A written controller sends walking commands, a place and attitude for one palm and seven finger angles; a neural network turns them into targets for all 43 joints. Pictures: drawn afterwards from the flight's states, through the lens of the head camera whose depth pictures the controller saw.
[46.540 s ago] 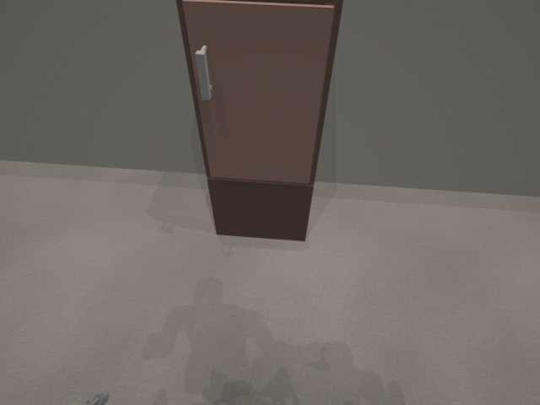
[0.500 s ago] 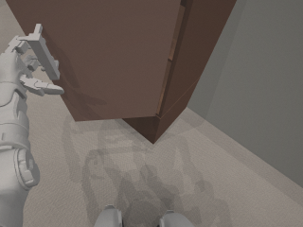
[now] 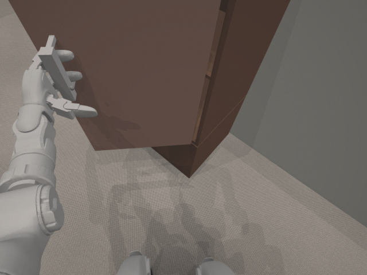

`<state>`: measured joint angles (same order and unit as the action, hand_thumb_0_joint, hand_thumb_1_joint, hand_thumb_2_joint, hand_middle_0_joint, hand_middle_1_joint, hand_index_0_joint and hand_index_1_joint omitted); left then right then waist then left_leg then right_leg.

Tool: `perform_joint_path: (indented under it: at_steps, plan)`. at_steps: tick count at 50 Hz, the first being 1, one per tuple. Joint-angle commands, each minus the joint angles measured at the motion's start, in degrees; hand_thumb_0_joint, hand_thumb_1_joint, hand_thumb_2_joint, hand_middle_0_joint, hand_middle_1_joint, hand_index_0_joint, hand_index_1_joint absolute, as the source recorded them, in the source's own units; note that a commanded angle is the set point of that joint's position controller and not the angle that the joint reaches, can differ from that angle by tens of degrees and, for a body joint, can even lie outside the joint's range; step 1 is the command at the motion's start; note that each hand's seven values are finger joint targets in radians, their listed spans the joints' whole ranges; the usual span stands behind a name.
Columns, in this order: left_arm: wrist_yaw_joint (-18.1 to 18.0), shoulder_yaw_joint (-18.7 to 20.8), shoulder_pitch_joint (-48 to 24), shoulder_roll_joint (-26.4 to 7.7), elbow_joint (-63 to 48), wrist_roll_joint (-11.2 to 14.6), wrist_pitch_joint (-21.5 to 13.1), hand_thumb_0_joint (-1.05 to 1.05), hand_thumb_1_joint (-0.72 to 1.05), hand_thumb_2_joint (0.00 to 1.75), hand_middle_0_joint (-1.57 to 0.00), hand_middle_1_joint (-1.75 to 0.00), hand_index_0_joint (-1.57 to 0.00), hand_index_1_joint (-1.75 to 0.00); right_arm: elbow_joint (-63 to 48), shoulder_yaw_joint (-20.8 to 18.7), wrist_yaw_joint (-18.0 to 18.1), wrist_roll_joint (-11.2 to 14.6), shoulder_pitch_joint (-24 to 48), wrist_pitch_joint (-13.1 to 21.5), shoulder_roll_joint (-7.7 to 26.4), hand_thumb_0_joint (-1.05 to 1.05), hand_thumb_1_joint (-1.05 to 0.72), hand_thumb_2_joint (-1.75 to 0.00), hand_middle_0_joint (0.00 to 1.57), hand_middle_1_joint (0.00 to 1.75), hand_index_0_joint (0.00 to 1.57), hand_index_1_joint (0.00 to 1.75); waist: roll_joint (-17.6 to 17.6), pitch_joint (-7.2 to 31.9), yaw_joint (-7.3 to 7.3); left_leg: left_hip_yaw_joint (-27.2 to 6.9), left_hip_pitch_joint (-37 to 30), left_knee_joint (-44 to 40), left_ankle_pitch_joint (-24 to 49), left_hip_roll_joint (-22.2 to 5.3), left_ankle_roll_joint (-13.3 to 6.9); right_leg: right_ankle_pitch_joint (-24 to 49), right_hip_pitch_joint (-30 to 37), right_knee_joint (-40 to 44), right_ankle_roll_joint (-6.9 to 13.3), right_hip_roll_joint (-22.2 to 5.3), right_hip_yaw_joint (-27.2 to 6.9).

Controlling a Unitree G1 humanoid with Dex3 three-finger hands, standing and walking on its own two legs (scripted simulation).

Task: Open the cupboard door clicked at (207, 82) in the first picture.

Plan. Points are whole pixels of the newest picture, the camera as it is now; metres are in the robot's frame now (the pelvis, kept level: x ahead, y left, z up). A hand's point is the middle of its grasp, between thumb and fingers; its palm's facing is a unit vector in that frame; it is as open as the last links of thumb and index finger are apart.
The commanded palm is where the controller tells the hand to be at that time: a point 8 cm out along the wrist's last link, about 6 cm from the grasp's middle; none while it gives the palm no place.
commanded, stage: slide the fingers in behind the handle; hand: left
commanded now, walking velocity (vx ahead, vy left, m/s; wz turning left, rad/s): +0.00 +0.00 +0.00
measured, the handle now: (61, 70) +0.54 +0.24 +0.10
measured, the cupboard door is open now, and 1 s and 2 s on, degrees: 47 48 78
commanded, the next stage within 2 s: close the thumb around the handle in 0.30 s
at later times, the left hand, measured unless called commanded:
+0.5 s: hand (72, 88) +0.49 +0.21 +0.10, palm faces +0.08 -1.00 +0.00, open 13.9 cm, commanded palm +0.46 +0.25 +0.10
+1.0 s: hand (69, 90) +0.48 +0.21 +0.10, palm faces +0.08 -1.00 +0.00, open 6.0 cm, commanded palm +0.46 +0.25 +0.10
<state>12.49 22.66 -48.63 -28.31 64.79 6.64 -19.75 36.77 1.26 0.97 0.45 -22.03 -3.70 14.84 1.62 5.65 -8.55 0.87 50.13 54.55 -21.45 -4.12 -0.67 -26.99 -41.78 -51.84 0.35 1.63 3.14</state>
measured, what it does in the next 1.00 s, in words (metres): stands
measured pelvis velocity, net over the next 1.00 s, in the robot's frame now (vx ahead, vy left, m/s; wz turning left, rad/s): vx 0.00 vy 0.00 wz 0.00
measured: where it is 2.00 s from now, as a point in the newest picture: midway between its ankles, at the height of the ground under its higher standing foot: outside the picture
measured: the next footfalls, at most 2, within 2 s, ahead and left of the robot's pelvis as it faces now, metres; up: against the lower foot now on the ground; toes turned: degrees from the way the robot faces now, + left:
none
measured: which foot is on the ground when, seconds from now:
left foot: down 0.00-1.00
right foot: down 0.00-1.00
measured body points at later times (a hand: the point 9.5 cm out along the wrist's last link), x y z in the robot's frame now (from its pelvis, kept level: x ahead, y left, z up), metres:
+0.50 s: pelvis +0.00 +0.00 +0.00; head +0.10 +0.01 +0.44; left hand +0.48 +0.26 +0.10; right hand +0.01 -0.27 -0.11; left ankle +0.04 +0.11 -0.68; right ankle -0.02 -0.12 -0.68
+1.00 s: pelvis +0.00 +0.00 +0.00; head +0.09 +0.01 +0.44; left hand +0.47 +0.26 +0.11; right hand +0.03 -0.27 -0.11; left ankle +0.04 +0.11 -0.68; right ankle -0.02 -0.12 -0.68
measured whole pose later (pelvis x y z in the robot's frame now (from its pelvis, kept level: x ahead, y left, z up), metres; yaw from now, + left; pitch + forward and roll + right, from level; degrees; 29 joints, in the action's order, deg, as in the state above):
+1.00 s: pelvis +0.00 +0.00 +0.00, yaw +0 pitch +16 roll -3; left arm 12.8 21.8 -45.9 -27.0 63.1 8.0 -20.0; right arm 37.4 0.9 1.1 0.7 -21.2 -4.1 15.1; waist 1.8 5.8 -7.7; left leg 0.8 47.9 53.6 -21.5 -3.9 -0.6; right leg -27.1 -39.6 -51.0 0.4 1.5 3.1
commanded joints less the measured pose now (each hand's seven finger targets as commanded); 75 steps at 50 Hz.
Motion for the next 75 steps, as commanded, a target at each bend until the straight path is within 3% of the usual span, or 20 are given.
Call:
perform_joint_path:
  at_steps: [1, 4, 8, 10, 16, 20, 24, 28, 29, 32, 35, 40, 42, 45, 49, 53, 61, 69, 73, 75]
  plan:
    - [0.36, 0.01, -27.80, -13.66, -12.46, 0.21, -4.15, 0.00, -0.50, 0.30, -0.30, -1.20, -0.30, -1.20, -3.14, -4.05, 1.00, 0.07, -8.33, 1.11, 10.42, 0.00, -0.90, -0.90, 0.20, 0.30, 0.20, 0.30, 6.41, 24.04, -0.81, -3.87, -27.88, -4.54, 17.28, 1.82, -1.12, 18.29, -1.52, 7.16, 0.28, 2.24, -0.81]
    - [0.41, -0.50, -27.69, -12.66, -12.74, 0.64, -4.19, 0.00, -0.50, 0.30, -0.30, -1.20, -0.30, -1.20, -3.19, -4.03, 0.92, 0.09, -8.12, 1.22, 10.37, 0.00, -0.90, -0.90, 0.20, 0.30, 0.20, 0.30, 7.17, 25.02, -0.75, -3.72, -28.70, -4.37, 17.71, 2.03, -1.19, 18.63, -1.51, 7.29, 0.32, 2.27, -0.93]
    - [0.43, 0.99, -27.19, -14.55, -11.88, 0.89, -4.21, 0.00, -0.50, 0.30, -0.30, -1.20, -0.30, -1.20, -2.85, -3.95, 1.15, -0.02, -8.46, 1.17, 10.58, 0.00, -0.90, -0.90, 0.20, 0.30, 0.20, 0.30, 4.89, 24.04, -0.85, -3.55, -26.72, -4.25, 17.23, 2.15, -1.54, 19.34, 0.14, 7.43, 0.34, 2.33, -1.11]
    - [0.70, -0.52, -26.67, -12.61, -12.44, 0.94, -4.38, 0.00, -0.50, 0.30, -0.30, -1.20, -0.30, -1.20, -2.97, -4.04, 1.06, 0.13, -8.12, 1.15, 10.27, 0.00, -0.90, -0.90, 0.20, 0.30, 0.20, 0.30, 6.53, 24.89, -0.69, -3.54, -28.21, -4.39, 18.18, 2.12, -1.29, 19.62, -0.50, 7.34, 0.36, 2.31, -0.99]
    - [0.77, 0.85, -25.86, -14.41, -12.02, 1.21, -4.26, 0.00, -0.50, 0.30, -0.30, -1.20, -0.30, -1.20, -2.93, -3.98, 1.10, 0.18, -8.15, 0.96, 10.56, 0.00, -0.90, -0.90, 0.20, 0.30, 0.20, 0.30, 5.32, 23.75, -0.41, -3.31, -26.59, -4.55, 17.31, 2.13, -1.38, 19.80, 0.50, 7.58, 0.27, 2.30, -1.17]
    - [0.78, -0.50, -25.86, -12.85, -12.09, 1.01, -4.42, 0.00, -0.50, 0.30, -0.30, -1.20, -0.30, -1.20, -2.86, -4.08, 1.11, 0.17, -8.00, 0.99, 10.36, 0.00, -0.90, -0.90, 0.20, 0.30, 0.20, 0.30, 6.08, 23.61, -0.56, -3.53, -27.38, -4.64, 17.13, 2.14, -1.27, 18.99, -0.33, 7.54, 0.36, 2.29, -0.98]
    - [0.60, 0.96, -26.65, -14.58, -13.08, 1.25, -4.73, 0.00, -0.28, 0.40, -0.32, -1.22, -0.32, -1.22, -2.68, -4.14, 1.13, 0.12, -8.27, 1.09, 10.68, 0.00, -0.90, -0.90, 0.20, 0.30, 0.20, 0.30, 5.88, 25.10, -0.55, -3.50, -27.96, -4.55, 17.78, 2.04, -1.37, 19.77, 0.14, 7.48, 0.29, 2.24, -1.22]
    - [0.99, -0.42, -25.11, -11.91, -15.26, 1.76, -5.07, 0.00, -0.05, 0.49, -0.33, -1.25, -0.33, -1.25, -3.09, -4.19, 0.82, 0.01, -7.96, 1.22, 10.16, 0.00, -0.90, -0.90, 0.20, 0.30, 0.20, 0.30, 7.34, 26.02, -0.04, -3.29, -29.59, -4.24, 20.43, 2.28, -1.35, 21.97, 0.90, 7.16, 0.52, 2.47, -0.96]
    - [0.90, 1.00, -24.41, -13.63, -15.44, 1.71, -5.18, 0.00, 0.00, 0.52, -0.34, -1.25, -0.34, -1.25, -3.04, -4.27, 0.82, 0.06, -7.89, 1.09, 10.42, 0.00, -0.90, -0.90, 0.20, 0.30, 0.20, 0.30, 6.75, 26.98, 0.56, -3.33, -29.53, -4.40, 20.58, 2.14, -1.21, 22.24, 1.53, 7.09, 0.39, 2.37, -1.01]
    - [0.95, -1.06, -24.35, -11.29, -15.03, 1.91, -4.70, 0.00, 0.17, 0.59, -0.35, -1.27, -0.35, -1.27, -3.28, -4.13, 0.80, 0.26, -7.25, 0.93, 10.11, 0.00, -0.90, -0.90, 0.20, 0.30, 0.20, 0.30, 5.99, 23.92, -0.25, -2.94, -28.06, -4.66, 19.09, 2.31, -1.36, 21.89, 1.31, 7.66, 0.22, 2.40, -1.12]
    - [0.78, -0.57, -23.86, -11.90, -14.15, 1.73, -4.57, 0.00, 0.34, 0.66, -0.36, -1.29, -0.36, -1.29, -3.00, -4.14, 0.86, 0.27, -7.34, 0.85, 10.15, 0.00, -0.90, -0.90, 0.20, 0.30, 0.20, 0.30, 5.69, 23.55, -0.14, -3.12, -28.04, -4.62, 19.42, 2.27, -1.31, 22.12, 1.28, 7.49, 0.33, 2.35, -0.99]
    - [0.81, 0.50, -22.76, -12.73, -15.98, 1.93, -5.23, 0.00, 0.62, 0.78, -0.38, -1.32, -0.38, -1.32, -3.12, -4.23, 0.83, 0.14, -7.12, 0.90, 10.12, 0.00, -0.90, -0.90, 0.20, 0.30, 0.20, 0.30, 6.26, 25.73, 0.77, -3.15, -29.59, -4.48, 21.59, 2.27, -1.19, 23.72, 2.32, 7.12, 0.44, 2.29, -1.09]
    - [1.11, -1.67, -22.84, -9.88, -16.58, 2.14, -5.23, 0.00, 0.73, 0.83, -0.39, -1.33, -0.39, -1.33, -3.30, -4.25, 0.72, 0.25, -6.66, 0.96, 9.82, 0.00, -0.90, -0.90, 0.20, 0.30, 0.20, 0.30, 6.44, 24.93, 0.26, -3.08, -30.12, -4.66, 21.43, 2.26, -1.14, 23.45, 1.61, 7.34, 0.38, 2.38, -0.89]
    - [0.94, 0.03, -22.72, -12.04, -14.99, 2.20, -4.76, 0.00, 0.90, 0.90, -0.40, -1.35, -0.40, -1.35, -3.04, -4.19, 0.83, 0.20, -6.75, 0.81, 10.23, 0.00, -0.90, -0.90, 0.20, 0.30, 0.20, 0.30, 4.71, 24.01, 0.26, -3.14, -28.52, -4.64, 20.28, 2.30, -1.31, 23.10, 1.96, 7.44, 0.29, 2.32, -1.03]
    - [1.00, 1.11, -24.18, -13.74, -14.49, 1.98, -4.78, 0.00, 0.90, 0.90, -0.40, -1.35, -0.40, -1.35, -3.04, -4.15, 1.22, 0.30, -6.63, 0.89, 10.42, 0.00, -0.90, -0.90, 0.20, 0.30, 0.20, 0.30, 5.07, 23.78, 0.29, -3.07, -27.78, -4.94, 18.85, 2.41, -1.38, 22.15, 2.00, 7.62, 0.24, 2.04, -1.32]
    - [1.07, -1.32, -24.17, -10.56, -14.72, 1.94, -5.12, 0.00, 0.90, 0.90, -0.40, -1.35, -0.40, -1.35, -2.99, -4.09, 1.07, 0.10, -6.47, 1.02, 9.98, 0.00, -0.90, -0.90, 0.20, 0.30, 0.20, 0.30, 6.27, 23.27, -0.26, -3.60, -29.47, -4.68, 19.12, 2.22, -1.21, 20.54, -0.16, 7.55, 0.56, 2.17, -0.83]
    - [0.86, 1.51, -24.34, -14.56, -14.21, 1.64, -5.34, 0.00, 0.90, 0.90, -0.40, -1.35, -0.40, -1.35, -3.07, -4.02, 1.28, 0.12, -6.68, 1.01, 10.49, 0.00, -0.90, -0.90, 0.20, 0.30, 0.20, 0.30, 5.87, 25.01, 0.69, -3.50, -28.43, -4.98, 18.51, 2.21, -1.11, 20.46, 1.36, 7.35, 0.41, 2.14, -1.11]
    - [1.69, 1.32, -11.38, -11.86, -20.39, 3.46, -5.26, 0.00, 0.90, 0.90, -0.40, -1.35, -0.40, -1.35, -6.06, -4.16, 0.82, 0.56, -4.66, 0.73, 10.04, 0.00, -0.90, -0.90, 0.20, 0.30, 0.20, 0.30, 4.88, 25.93, 3.80, -2.49, -29.11, -6.42, 20.33, 2.44, -1.08, 22.94, 5.63, 7.46, 0.64, 2.38, -0.66]
    - [1.96, 0.61, -1.23, -8.81, -26.21, 5.54, -3.97, 0.00, 0.90, 0.90, -0.40, -1.35, -0.40, -1.35, -8.16, -4.29, 0.72, 1.12, -2.92, 0.85, 9.48, 0.00, -0.90, -0.90, 0.20, 0.30, 0.20, 0.30, 2.17, 24.27, 5.21, -1.16, -27.72, -7.57, 19.82, 2.88, -1.53, 25.32, 9.93, 8.62, 0.56, 2.44, -0.83]
    - [1.92, -0.73, 4.65, -6.55, -30.70, 6.28, -3.20, 0.00, 0.90, 0.90, -0.40, -1.35, -0.40, -1.35, -9.26, -4.33, 0.52, 1.58, -1.44, 1.15, 8.95, 0.00, -0.90, -0.90, 0.20, 0.30, 0.20, 0.30, 3.44, 23.36, 6.12, -0.60, -28.38, -8.41, 20.71, 2.87, -1.38, 26.53, 10.92, 8.84, 0.53, 2.26, -0.72]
